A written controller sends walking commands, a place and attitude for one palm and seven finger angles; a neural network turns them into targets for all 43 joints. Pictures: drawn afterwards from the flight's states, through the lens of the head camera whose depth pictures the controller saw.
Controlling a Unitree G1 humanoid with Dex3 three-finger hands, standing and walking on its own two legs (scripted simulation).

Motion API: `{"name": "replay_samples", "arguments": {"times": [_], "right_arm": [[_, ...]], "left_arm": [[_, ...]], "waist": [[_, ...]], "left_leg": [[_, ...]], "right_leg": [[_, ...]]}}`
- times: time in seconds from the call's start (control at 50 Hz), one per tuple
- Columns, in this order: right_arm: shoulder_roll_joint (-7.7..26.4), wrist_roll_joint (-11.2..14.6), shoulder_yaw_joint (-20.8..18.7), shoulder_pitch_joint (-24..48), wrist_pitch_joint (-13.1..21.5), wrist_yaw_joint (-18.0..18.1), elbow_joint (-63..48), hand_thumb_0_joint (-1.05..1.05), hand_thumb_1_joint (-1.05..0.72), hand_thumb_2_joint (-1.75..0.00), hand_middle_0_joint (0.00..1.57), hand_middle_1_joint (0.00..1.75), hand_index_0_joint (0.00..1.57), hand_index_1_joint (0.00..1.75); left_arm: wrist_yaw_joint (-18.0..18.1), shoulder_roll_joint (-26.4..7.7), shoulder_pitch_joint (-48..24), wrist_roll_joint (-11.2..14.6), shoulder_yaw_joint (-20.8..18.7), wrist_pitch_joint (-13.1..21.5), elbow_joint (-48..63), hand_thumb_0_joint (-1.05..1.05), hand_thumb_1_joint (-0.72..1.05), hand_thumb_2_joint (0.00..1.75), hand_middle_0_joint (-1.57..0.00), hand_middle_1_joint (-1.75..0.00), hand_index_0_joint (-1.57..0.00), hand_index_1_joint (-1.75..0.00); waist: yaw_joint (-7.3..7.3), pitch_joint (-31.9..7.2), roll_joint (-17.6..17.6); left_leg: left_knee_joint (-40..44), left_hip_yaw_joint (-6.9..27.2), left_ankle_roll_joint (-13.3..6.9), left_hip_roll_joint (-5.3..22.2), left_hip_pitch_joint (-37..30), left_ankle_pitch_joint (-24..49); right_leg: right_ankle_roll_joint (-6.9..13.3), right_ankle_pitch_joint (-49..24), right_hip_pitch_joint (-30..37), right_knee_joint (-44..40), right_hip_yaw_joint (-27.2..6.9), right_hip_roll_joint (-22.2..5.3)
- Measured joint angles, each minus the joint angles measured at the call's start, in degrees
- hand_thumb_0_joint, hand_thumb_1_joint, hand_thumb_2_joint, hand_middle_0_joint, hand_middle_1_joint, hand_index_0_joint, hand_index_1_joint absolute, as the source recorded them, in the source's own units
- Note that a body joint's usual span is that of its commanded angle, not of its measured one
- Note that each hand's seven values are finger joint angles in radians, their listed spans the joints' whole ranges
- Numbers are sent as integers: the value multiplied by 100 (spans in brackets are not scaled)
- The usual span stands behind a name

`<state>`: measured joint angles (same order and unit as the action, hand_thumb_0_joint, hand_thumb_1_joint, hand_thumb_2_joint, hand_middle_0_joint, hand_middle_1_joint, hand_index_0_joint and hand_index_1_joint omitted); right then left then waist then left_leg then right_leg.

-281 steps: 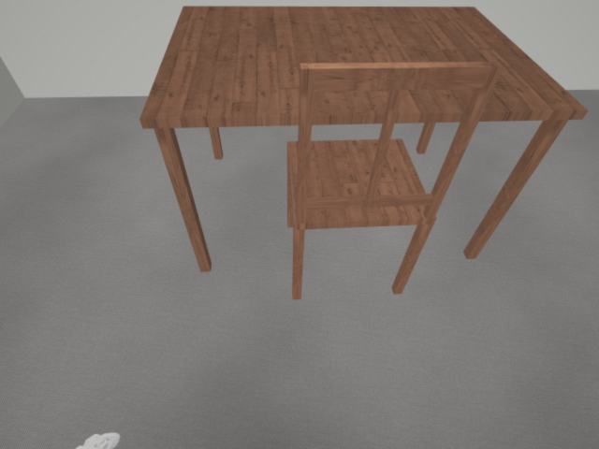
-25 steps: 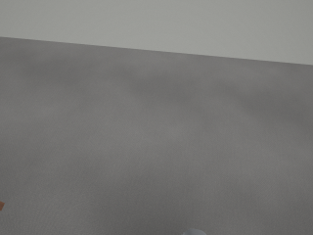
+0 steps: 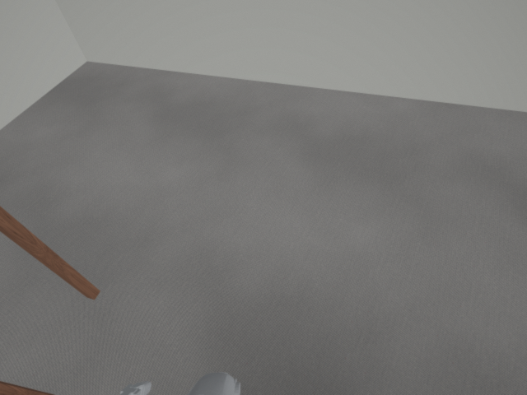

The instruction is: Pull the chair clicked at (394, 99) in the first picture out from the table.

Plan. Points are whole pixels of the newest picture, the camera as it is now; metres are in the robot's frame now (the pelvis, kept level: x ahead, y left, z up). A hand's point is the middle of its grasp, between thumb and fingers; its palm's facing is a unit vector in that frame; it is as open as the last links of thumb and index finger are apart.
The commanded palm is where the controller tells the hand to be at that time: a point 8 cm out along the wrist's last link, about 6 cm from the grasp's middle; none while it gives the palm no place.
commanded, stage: turn to face it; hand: left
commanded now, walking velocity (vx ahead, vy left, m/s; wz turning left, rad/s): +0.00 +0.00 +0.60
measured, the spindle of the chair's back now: out of the picture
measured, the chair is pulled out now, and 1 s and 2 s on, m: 0.00 0.00 0.00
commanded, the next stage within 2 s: take the last steps up to it in 1.92 s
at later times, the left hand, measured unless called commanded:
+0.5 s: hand out of the picture -0.03 +0.29 -0.18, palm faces +0.36 -0.90 -0.24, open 7.4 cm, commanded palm none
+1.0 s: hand out of the picture +0.03 +0.25 -0.14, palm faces +0.53 -0.79 -0.30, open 7.4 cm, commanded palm none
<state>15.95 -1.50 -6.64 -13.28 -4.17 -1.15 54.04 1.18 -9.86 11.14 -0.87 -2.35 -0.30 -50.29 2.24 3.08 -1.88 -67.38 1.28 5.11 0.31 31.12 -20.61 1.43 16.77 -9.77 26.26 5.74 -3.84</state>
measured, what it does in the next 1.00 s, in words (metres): steps on the spot, turning left: left foot, then right foot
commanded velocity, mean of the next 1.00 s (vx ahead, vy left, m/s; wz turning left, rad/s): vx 0.00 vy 0.00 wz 0.60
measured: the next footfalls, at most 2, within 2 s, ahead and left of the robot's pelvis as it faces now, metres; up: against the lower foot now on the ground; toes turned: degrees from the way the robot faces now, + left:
left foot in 0.30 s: +0.01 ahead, +0.15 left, +0.00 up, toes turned +16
right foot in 0.84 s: +0.10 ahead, -0.05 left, +0.00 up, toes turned +29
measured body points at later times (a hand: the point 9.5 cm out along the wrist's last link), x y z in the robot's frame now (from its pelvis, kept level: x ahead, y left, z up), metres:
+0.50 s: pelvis +0.00 +0.07 -0.01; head +0.03 +0.11 +0.44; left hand -0.04 +0.34 -0.16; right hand +0.20 -0.14 -0.12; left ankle -0.03 +0.14 -0.75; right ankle +0.03 -0.11 -0.65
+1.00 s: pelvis +0.03 +0.02 +0.00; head +0.08 +0.00 +0.44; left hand +0.00 +0.29 -0.11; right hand +0.19 -0.19 -0.17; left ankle -0.08 +0.13 -0.65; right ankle +0.07 -0.07 -0.75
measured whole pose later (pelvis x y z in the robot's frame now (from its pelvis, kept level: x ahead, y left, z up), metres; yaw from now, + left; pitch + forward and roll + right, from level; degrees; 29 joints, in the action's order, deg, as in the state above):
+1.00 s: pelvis +0.03 +0.02 +0.00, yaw +35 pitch +0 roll +2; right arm 15.3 -1.3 -6.2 -15.6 -4.3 -0.8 55.2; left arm 1.2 -10.1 8.8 -0.7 -1.8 -0.5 -48.4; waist 3.3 3.7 -3.0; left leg -67.8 2.5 3.9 -1.7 28.9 -23.6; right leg 1.3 17.4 -11.2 28.5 5.4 -3.4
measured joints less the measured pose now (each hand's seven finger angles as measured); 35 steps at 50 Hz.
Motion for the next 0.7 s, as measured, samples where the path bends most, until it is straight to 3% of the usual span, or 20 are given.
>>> {"name": "replay_samples", "arguments": {"times": [0.08, 0.18, 0.24, 0.28, 0.3, 0.34, 0.38, 0.44, 0.5, 0.58, 0.7], "right_arm": [[40, 8, 38, 226, -75, -8, 4, 1, -91, -90, 19, 30, 20, 30], [30, 36, 120, 628, -88, -25, -59, 1, -91, -90, 19, 30, 20, 30], [-25, 61, 190, 856, -21, -33, -167, 1, -91, -90, 19, 30, 20, 30], [-67, 63, 242, 946, 68, -40, -275, 1, -91, -90, 19, 30, 20, 30], [-58, 54, 264, 961, 141, -50, -348, 1, -91, -90, 19, 30, 20, 30], [-149, 81, 288, 1023, 258, -29, -399, 1, -91, -90, 19, 30, 20, 30], [-226, 84, 346, 996, 295, 5, -416, 1, -91, -90, 19, 30, 20, 30], [-302, 77, 394, 883, 292, 75, -402, 1, -91, -90, 20, 30, 20, 30], [-356, 82, 422, 734, 287, 90, -355, 1, -91, -90, 20, 30, 21, 30], [-419, 71, 418, 472, 280, 93, -282, 1, -91, -90, 20, 30, 21, 30], [-451, 22, 360, 64, 238, 105, -157, 1, -90, -90, 20, 30, 21, 30]], "left_arm": [[-15, 6, 232, -33, 25, 29, -49, 1, 90, 90, -20, -30, -20, -30], [-20, -99, 548, -81, -11, -32, -162, 1, 90, 90, -20, -30, -20, -30], [-21, -240, 699, -99, -79, -86, -240, 1, 90, 90, -20, -30, -20, -30], [-26, -366, 805, -80, -136, -113, -289, 1, 90, 90, -20, -30, -20, -30], [-36, -421, 865, -55, -166, -135, -307, 1, 90, 90, -20, -30, -20, -30], [-25, -578, 748, -31, -221, -269, -397, 1, 90, 90, -20, -30, -20, -30], [-6, -654, 632, -41, -263, -366, -421, 1, 90, 90, -20, -30, -20, -30], [-44, -667, 429, -41, -278, -365, -377, 1, 90, 90, -20, -30, -20, -30], [-80, -635, 227, -39, -258, -315, -252, 1, 91, 90, -20, -30, -20, -30], [-71, -561, -18, -35, -230, -287, -117, 1, 90, 90, -20, -30, -20, -30], [-43, -444, -369, 4, -186, -291, 49, 1, 90, 90, -20, -30, -20, -30]], "waist": [[-128, 161, 76], [-340, 318, 171], [-474, 368, 272], [-515, 344, 369], [-522, 293, 370], [-545, 351, 538], [-580, 344, 582], [-537, 278, 531], [-476, 211, 485], [-353, 110, 430], [-107, 53, 287]], "left_leg": [[315, -65, 68, 189, -185, -134], [1318, -312, -2, 231, -597, -333], [2167, -527, -118, 158, -970, -363], [3009, -680, -217, 66, -1339, 82], [3392, -680, -438, 46, -1509, 254], [3169, -604, -757, -87, -1402, 86], [3194, -513, -821, -113, -1463, 84], [3528, -319, -819, -147, -1646, 289], [3836, -139, -854, -217, -1797, 470], [4038, 90, -881, -332, -1874, 597], [4017, 459, -836, -475, -1769, 633]], "right_leg": [[-30, 77, 36, 66, 272, -169], [-141, 210, -10, 258, 582, -353], [-253, 336, -76, 466, 762, -461], [-362, 510, -178, 775, 884, -574], [-416, 622, -354, 1155, 897, -620], [-557, 1294, -861, 2387, 384, -604], [-638, 1371, -1299, 3369, 18, -455], [-730, 885, -1746, 4055, -268, -328], [-788, 445, -1959, 4093, -464, -275], [-841, 269, -1978, 3760, -618, -201], [-815, 575, -1670, 2825, -680, 26]]}}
